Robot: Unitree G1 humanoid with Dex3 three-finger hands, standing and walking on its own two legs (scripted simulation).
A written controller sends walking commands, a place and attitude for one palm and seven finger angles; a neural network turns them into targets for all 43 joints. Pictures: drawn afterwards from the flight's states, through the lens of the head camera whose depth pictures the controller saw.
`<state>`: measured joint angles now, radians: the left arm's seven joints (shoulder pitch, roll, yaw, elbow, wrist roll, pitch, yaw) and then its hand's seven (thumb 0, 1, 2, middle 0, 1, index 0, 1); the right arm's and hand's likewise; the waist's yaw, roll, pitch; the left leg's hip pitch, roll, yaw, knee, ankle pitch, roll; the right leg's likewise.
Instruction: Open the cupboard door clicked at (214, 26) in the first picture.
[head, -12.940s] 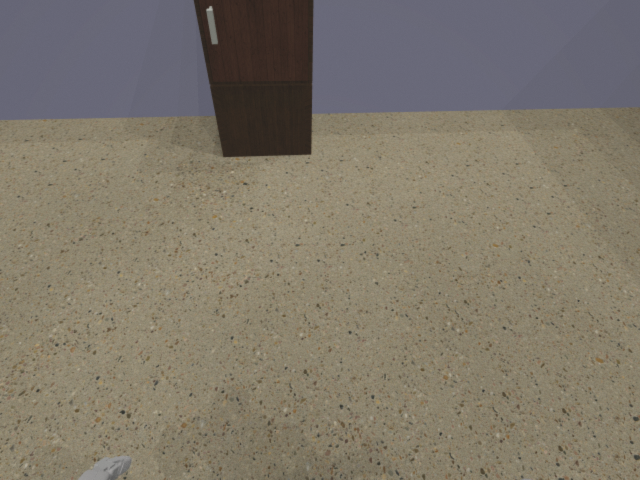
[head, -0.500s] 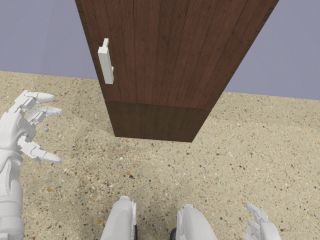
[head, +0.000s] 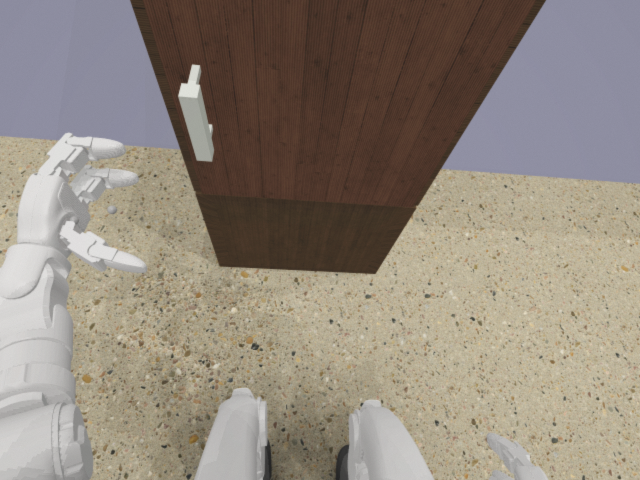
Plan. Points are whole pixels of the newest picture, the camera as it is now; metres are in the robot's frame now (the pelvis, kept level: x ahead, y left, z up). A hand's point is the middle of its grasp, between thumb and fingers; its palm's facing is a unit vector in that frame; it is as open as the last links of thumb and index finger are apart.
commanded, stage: move the hooked fingers beside the handle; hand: left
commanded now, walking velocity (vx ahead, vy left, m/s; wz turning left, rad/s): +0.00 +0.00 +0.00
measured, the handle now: (200, 115) +0.58 +0.18 +0.03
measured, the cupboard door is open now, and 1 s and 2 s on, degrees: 0 0 0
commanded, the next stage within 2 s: slide the fingers in behind the handle in 1.48 s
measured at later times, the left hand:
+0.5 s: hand (141, 164) +0.49 +0.24 +0.03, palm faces +0.01 -1.00 -0.04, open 14.0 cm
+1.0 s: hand (137, 152) +0.51 +0.25 +0.03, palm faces +0.02 -1.00 -0.03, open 14.0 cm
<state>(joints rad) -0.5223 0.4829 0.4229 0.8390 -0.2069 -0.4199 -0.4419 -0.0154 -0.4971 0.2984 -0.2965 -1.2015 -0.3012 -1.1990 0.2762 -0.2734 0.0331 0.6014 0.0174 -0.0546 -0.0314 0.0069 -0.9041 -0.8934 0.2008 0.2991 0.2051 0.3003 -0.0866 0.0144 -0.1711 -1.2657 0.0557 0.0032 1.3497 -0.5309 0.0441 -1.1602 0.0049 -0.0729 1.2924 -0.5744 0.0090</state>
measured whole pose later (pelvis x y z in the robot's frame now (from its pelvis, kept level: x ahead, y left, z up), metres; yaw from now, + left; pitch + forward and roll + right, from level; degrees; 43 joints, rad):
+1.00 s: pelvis -0.01 -0.01 -0.03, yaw -2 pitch +31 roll -7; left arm -0.89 0.66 0.50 1.08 -0.10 -0.37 -0.40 -0.02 -0.50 0.30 -0.30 -1.20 -0.30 -1.20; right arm 0.32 -0.27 0.07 0.61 0.00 0.07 -0.01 0.00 -0.91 -0.89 0.20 0.30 0.20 0.30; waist -0.17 0.03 -0.15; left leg -1.46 0.08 -0.03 1.46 -0.54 0.04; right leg -1.34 0.03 -0.10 1.38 -0.58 0.00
